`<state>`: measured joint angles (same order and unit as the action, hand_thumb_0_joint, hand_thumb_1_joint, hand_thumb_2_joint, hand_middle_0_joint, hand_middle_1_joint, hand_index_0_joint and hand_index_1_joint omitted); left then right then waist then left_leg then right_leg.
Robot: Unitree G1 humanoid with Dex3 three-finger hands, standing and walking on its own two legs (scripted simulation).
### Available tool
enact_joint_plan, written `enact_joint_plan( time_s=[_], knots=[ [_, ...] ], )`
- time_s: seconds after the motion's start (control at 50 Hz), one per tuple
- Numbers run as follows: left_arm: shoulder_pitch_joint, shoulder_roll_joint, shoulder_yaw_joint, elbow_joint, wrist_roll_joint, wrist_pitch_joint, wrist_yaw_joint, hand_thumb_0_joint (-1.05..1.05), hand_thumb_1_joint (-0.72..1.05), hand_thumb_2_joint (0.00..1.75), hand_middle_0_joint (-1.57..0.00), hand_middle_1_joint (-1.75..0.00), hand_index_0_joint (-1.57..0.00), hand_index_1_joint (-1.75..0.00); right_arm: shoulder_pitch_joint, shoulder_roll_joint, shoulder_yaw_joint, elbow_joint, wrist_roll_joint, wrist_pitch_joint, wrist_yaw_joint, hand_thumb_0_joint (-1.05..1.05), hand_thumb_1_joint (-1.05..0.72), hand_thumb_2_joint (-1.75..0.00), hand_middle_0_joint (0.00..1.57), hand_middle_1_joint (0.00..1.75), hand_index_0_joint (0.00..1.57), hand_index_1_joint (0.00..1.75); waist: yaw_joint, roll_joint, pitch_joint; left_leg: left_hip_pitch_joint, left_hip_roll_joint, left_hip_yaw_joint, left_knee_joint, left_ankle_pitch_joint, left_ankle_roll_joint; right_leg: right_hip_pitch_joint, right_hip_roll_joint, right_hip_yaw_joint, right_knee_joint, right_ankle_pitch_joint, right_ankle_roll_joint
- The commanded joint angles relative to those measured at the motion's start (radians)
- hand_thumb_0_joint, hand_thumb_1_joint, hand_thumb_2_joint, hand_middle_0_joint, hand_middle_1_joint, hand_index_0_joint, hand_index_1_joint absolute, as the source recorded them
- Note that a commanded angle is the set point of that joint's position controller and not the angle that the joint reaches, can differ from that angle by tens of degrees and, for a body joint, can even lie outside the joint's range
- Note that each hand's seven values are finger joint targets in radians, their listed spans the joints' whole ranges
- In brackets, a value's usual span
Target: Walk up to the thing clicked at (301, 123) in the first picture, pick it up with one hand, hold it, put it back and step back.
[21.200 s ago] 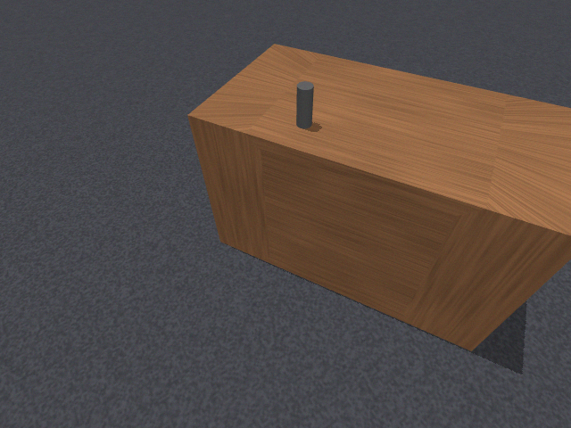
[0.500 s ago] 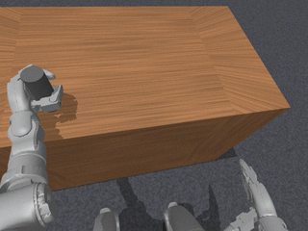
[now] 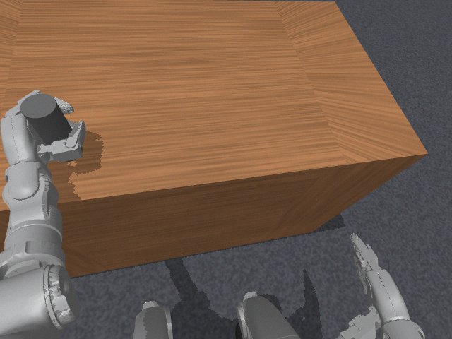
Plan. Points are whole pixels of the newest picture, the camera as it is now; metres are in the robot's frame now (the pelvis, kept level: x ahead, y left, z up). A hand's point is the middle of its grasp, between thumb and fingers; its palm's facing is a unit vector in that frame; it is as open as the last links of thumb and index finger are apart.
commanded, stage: loosen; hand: left
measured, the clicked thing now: (55, 131) +0.48 +0.23 +0.04
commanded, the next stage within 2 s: open in 0.06 s
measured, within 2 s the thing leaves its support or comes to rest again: neither
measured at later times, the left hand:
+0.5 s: hand (67, 133) +0.49 +0.22 +0.03, palm faces +0.19 -0.98 +0.00, open 11.7 cm
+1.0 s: hand out of the picture +0.50 +0.29 +0.14, palm faces +0.26 -0.96 -0.03, open 17.0 cm
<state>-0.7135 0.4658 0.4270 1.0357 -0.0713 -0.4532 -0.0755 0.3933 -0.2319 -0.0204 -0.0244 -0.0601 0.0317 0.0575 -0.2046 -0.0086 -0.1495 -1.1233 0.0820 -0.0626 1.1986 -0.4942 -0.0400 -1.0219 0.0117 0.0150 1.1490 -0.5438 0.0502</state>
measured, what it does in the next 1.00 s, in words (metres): stands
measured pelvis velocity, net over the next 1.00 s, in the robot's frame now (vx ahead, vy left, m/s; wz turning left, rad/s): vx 0.01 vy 0.01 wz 0.00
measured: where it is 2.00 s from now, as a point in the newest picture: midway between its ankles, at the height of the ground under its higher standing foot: outside the picture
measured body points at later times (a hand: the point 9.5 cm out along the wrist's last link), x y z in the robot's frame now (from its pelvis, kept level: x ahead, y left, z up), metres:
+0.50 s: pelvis +0.00 +0.00 +0.00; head +0.13 +0.05 +0.42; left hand +0.47 +0.27 +0.03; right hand +0.16 -0.25 -0.01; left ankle +0.03 +0.14 -0.64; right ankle +0.00 -0.15 -0.64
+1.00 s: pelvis +0.01 +0.01 +0.02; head +0.11 +0.04 +0.46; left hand +0.48 +0.34 +0.14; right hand +0.16 -0.25 +0.01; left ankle +0.03 +0.14 -0.64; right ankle +0.00 -0.15 -0.64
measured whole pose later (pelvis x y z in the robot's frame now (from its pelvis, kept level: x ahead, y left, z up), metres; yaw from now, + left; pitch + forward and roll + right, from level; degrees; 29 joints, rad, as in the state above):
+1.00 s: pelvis +0.01 +0.01 +0.02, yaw +0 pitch +20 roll -4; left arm -0.77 0.63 0.49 0.98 -0.09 -0.25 -0.16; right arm 0.41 -0.24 -0.02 0.03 -0.02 0.08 0.03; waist -0.17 0.00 -0.16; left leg -0.97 0.09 -0.05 1.09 -0.48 -0.03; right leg -0.87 0.01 0.02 1.02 -0.51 0.06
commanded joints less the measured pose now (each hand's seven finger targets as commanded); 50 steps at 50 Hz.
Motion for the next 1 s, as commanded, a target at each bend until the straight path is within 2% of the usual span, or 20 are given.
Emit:
enact_joint_plan(
  time_s=[0.0, 0.04, 0.06, 0.08, 0.12, 0.14, 0.16, 0.18, 0.2, 0.34, 0.36, 0.42, 0.52, 0.58, 0.62, 0.68, 0.7, 0.78, 0.8, 0.98],
  knots=[
    [-0.367, 0.182, 0.009, -0.169, -0.013, -0.044, -0.004, 0.00, 0.28, 1.03, -1.29, -1.24, -1.32, -1.22, 0.043, -0.162, -0.101, -0.183, 0.007, -0.045, -0.020, 0.00, 0.53, -0.04, 0.05, 0.05, 0.05, 0.05, -0.014, 0.169, -0.445, 0.417, -0.033, 0.032, -0.121, 0.291, 0.048, 0.126, 0.024, -0.043, -0.138, 0.324, -0.052],
    [-0.388, 0.172, -0.001, -0.185, -0.016, -0.045, -0.011, 0.00, 0.16, 0.87, -1.20, -1.14, -1.23, -1.12, 0.020, -0.154, -0.090, -0.215, 0.009, -0.051, -0.022, 0.00, 0.53, -0.04, 0.05, 0.05, 0.05, 0.05, -0.016, 0.151, -0.472, 0.427, -0.032, 0.031, -0.116, 0.291, 0.049, 0.128, 0.026, -0.042, -0.134, 0.329, -0.050],
    [-0.414, 0.208, 0.008, -0.226, -0.009, -0.050, -0.006, 0.00, 0.13, 0.81, -1.17, -1.10, -1.20, -1.08, 0.042, -0.160, -0.096, -0.211, 0.009, -0.047, -0.023, 0.00, 0.52, -0.04, 0.05, 0.05, 0.05, 0.05, -0.008, 0.186, -0.515, 0.438, -0.035, 0.036, -0.113, 0.316, 0.049, 0.154, 0.023, -0.038, -0.129, 0.357, -0.050],
    [-0.383, 0.173, -0.012, -0.165, -0.006, -0.044, -0.008, 0.00, 0.08, 0.75, -1.15, -1.06, -1.18, -1.03, 0.041, -0.148, -0.084, -0.204, 0.009, -0.045, -0.025, 0.00, 0.52, -0.04, 0.05, 0.05, 0.05, 0.05, -0.016, 0.149, -0.472, 0.416, -0.036, 0.036, -0.113, 0.301, 0.052, 0.145, 0.024, -0.038, -0.133, 0.347, -0.047],
    [-0.365, 0.180, -0.005, -0.149, -0.003, -0.044, -0.008, 0.00, 0.00, 0.66, -1.09, -0.97, -1.11, -0.95, 0.050, -0.154, -0.092, -0.187, 0.007, -0.044, -0.026, 0.00, 0.52, -0.04, 0.05, 0.05, 0.05, 0.05, -0.017, 0.155, -0.448, 0.394, -0.036, 0.036, -0.109, 0.290, 0.051, 0.133, 0.022, -0.035, -0.129, 0.335, -0.049],
    [-0.378, 0.202, 0.023, -0.177, -0.012, -0.048, -0.006, 0.00, -0.06, 0.61, -1.05, -0.92, -1.08, -0.90, 0.054, -0.163, -0.094, -0.191, 0.007, -0.043, -0.026, 0.00, 0.51, -0.04, 0.05, 0.05, 0.05, 0.05, -0.010, 0.159, -0.466, 0.406, -0.033, 0.032, -0.113, 0.307, 0.048, 0.134, 0.024, -0.042, -0.128, 0.343, -0.051],
    [-0.377, 0.193, 0.008, -0.184, -0.010, -0.047, -0.009, 0.00, -0.12, 0.61, -0.97, -0.84, -1.00, -0.83, 0.039, -0.153, -0.086, -0.202, 0.009, -0.048, -0.026, 0.00, 0.52, -0.05, 0.05, 0.05, 0.05, 0.05, -0.002, 0.168, -0.467, 0.413, -0.036, 0.035, -0.114, 0.293, 0.048, 0.134, 0.023, -0.040, -0.129, 0.331, -0.052],
    [-0.438, 0.258, 0.051, -0.278, -0.016, -0.056, -0.003, 0.00, -0.17, 0.56, -0.90, -0.80, -0.92, -0.79, 0.046, -0.167, -0.101, -0.231, 0.013, -0.047, -0.028, 0.00, 0.52, -0.05, 0.05, 0.05, 0.05, 0.05, 0.005, 0.191, -0.548, 0.442, -0.037, 0.040, -0.106, 0.336, 0.050, 0.180, 0.022, -0.036, -0.127, 0.380, -0.048],
    [-0.372, 0.191, 0.017, -0.148, -0.010, -0.044, -0.007, 0.00, -0.19, 0.50, -0.84, -0.73, -0.86, -0.72, 0.077, -0.157, -0.092, -0.186, 0.005, -0.040, -0.027, 0.00, 0.52, -0.05, 0.05, 0.05, 0.05, 0.05, -0.017, 0.155, -0.467, 0.419, -0.034, 0.034, -0.110, 0.333, 0.048, 0.141, 0.027, -0.049, -0.122, 0.364, -0.050],
    [-0.414, 0.223, 0.029, -0.248, -0.007, -0.059, -0.004, 0.00, -0.21, 0.37, -0.59, -0.49, -0.60, -0.49, 0.043, -0.153, -0.094, -0.200, 0.004, -0.041, -0.022, 0.00, 0.53, -0.05, 0.05, 0.05, 0.05, 0.05, 0.006, 0.218, -0.515, 0.455, -0.031, 0.029, -0.102, 0.371, 0.042, 0.130, 0.025, -0.051, -0.109, 0.370, -0.055],
    [-0.399, 0.187, 0.005, -0.215, -0.007, -0.054, -0.005, 0.00, -0.24, 0.34, -0.57, -0.46, -0.57, -0.46, 0.041, -0.150, -0.096, -0.202, 0.004, -0.044, -0.024, 0.00, 0.53, -0.05, 0.05, 0.05, 0.05, 0.05, -0.006, 0.198, -0.496, 0.453, -0.030, 0.026, -0.104, 0.363, 0.042, 0.125, 0.028, -0.054, -0.107, 0.362, -0.056],
    [-0.394, 0.208, 0.023, -0.231, -0.007, -0.054, -0.001, 0.00, -0.28, 0.28, -0.47, -0.36, -0.47, -0.36, 0.028, -0.165, -0.102, -0.213, 0.001, -0.042, -0.027, 0.00, 0.53, -0.05, 0.05, 0.05, 0.05, 0.05, -0.003, 0.213, -0.520, 0.465, -0.027, 0.025, -0.098, 0.397, 0.039, 0.127, 0.027, -0.055, -0.100, 0.384, -0.057],
    [-0.374, 0.190, 0.009, -0.218, -0.004, -0.048, 0.010, 0.00, -0.38, 0.20, -0.35, -0.26, -0.35, -0.26, 0.052, -0.154, -0.099, -0.204, 0.004, -0.037, -0.027, 0.00, 0.53, -0.05, 0.05, 0.05, 0.05, 0.05, -0.001, 0.184, -0.478, 0.437, -0.030, 0.028, -0.113, 0.323, 0.042, 0.126, 0.028, -0.053, -0.113, 0.337, -0.055],
    [-0.385, 0.246, 0.038, -0.251, -0.005, -0.049, 0.010, 0.00, -0.32, 0.14, -0.16, -0.14, -0.17, -0.13, 0.059, -0.196, -0.139, -0.227, 0.005, -0.034, -0.032, 0.00, 0.55, -0.05, 0.05, 0.05, 0.05, 0.05, -0.010, 0.194, -0.514, 0.464, -0.027, 0.026, -0.110, 0.356, 0.041, 0.137, 0.030, -0.055, -0.111, 0.362, -0.054],
    [-0.417, 0.294, 0.054, -0.315, 0.002, -0.050, 0.008, 0.00, -0.34, 0.10, -0.10, -0.08, -0.10, -0.07, 0.075, -0.177, -0.111, -0.229, 0.007, -0.025, -0.030, 0.00, 0.55, -0.05, 0.05, 0.05, 0.05, 0.05, 0.007, 0.222, -0.546, 0.482, -0.029, 0.027, -0.114, 0.400, 0.038, 0.170, 0.027, -0.053, -0.109, 0.396, -0.056],
    [-0.455, 0.340, 0.082, -0.370, -0.005, -0.043, 0.005, 0.00, -0.37, 0.09, -0.06, -0.05, -0.06, -0.05, 0.050, -0.166, -0.107, -0.294, 0.016, -0.017, -0.036, 0.00, 0.54, -0.05, 0.05, 0.05, 0.05, 0.05, 0.025, 0.219, -0.602, 0.513, -0.035, 0.038, -0.121, 0.424, 0.041, 0.253, 0.023, -0.041, -0.124, 0.439, -0.049],
    [-0.451, 0.373, 0.110, -0.369, -0.010, -0.032, 0.007, 0.00, -0.39, 0.09, -0.05, -0.05, -0.05, -0.05, 0.054, -0.175, -0.116, -0.260, 0.017, -0.010, -0.041, 0.00, 0.54, -0.05, 0.05, 0.05, 0.05, 0.05, 0.035, 0.237, -0.583, 0.508, -0.036, 0.040, -0.130, 0.420, 0.039, 0.261, 0.021, -0.037, -0.131, 0.437, -0.050],
    [-0.454, 0.392, 0.097, -0.362, -0.002, 0.024, -0.008, 0.00, -0.41, 0.09, -0.04, -0.04, -0.04, -0.04, 0.074, -0.160, -0.091, -0.209, 0.018, 0.005, -0.045, 0.00, 0.54, -0.05, 0.05, 0.05, 0.05, 0.05, 0.043, 0.287, -0.525, 0.551, -0.035, 0.041, -0.164, 0.442, 0.030, 0.252, 0.021, -0.039, -0.159, 0.428, -0.054],
    [-0.449, 0.436, 0.119, -0.341, 0.005, 0.043, -0.012, 0.00, -0.42, 0.08, -0.04, -0.04, -0.05, -0.04, 0.075, -0.153, -0.087, -0.179, 0.021, 0.010, -0.046, 0.00, 0.54, -0.05, 0.05, 0.05, 0.05, 0.05, 0.052, 0.287, -0.498, 0.546, -0.034, 0.042, -0.176, 0.424, 0.030, 0.243, 0.023, -0.039, -0.172, 0.408, -0.054],
    [-0.346, 0.308, 0.027, -0.150, -0.037, 0.207, -0.140, 0.00, -0.49, 0.01, -0.03, -0.02, -0.06, 0.00, -0.005, -0.136, -0.051, -0.091, 0.051, -0.010, -0.039, 0.00, 0.56, -0.05, 0.05, 0.05, 0.05, 0.05, 0.054, 0.169, -0.365, 0.556, -0.022, 0.045, -0.267, 0.403, 0.038, 0.272, 0.032, -0.059, -0.257, 0.391, -0.055]
  ],
)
